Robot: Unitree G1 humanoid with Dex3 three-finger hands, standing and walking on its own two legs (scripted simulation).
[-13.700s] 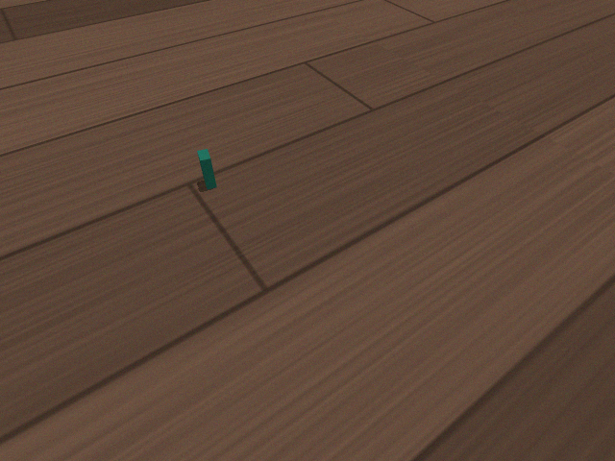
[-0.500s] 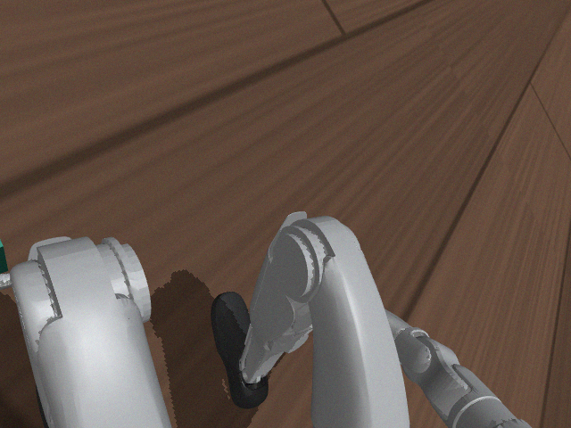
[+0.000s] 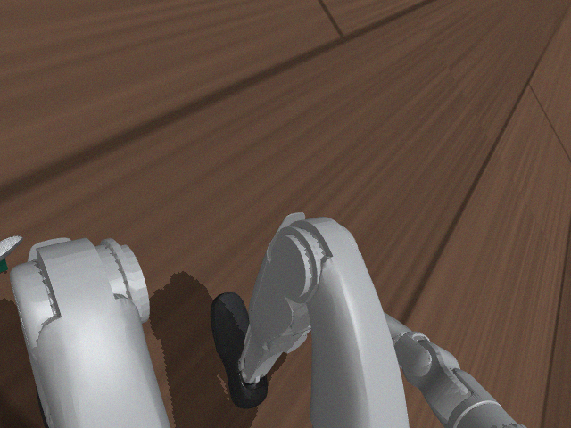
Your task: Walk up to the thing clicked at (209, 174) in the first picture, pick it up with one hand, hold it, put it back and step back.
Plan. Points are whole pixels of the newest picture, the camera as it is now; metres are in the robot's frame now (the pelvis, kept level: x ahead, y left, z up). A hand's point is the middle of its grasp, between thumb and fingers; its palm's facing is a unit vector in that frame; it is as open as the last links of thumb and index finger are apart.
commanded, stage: close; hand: left
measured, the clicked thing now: out of the picture +0.38 +0.28 -0.18
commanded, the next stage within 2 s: settle in 0.32 s
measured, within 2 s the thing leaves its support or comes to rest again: leaves its support in 0.54 s
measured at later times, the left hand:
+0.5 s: hand out of the picture +0.35 +0.28 -0.16, palm faces +0.38 -0.93 +0.02, open 11.6 cm
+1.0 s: hand out of the picture +0.32 +0.29 -0.09, palm faces +0.38 -0.92 -0.04, open 11.7 cm
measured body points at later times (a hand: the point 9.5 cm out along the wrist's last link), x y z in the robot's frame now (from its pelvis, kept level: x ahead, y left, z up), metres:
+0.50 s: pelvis +0.01 +0.00 +0.00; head +0.20 +0.20 +0.35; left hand +0.32 +0.32 -0.16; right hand +0.22 -0.22 -0.03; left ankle +0.09 +0.12 -0.24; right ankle +0.15 -0.12 -0.24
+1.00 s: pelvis +0.01 -0.01 +0.03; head +0.19 +0.17 +0.40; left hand +0.29 +0.34 -0.08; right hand +0.24 -0.22 -0.04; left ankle +0.09 +0.12 -0.24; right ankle +0.15 -0.12 -0.24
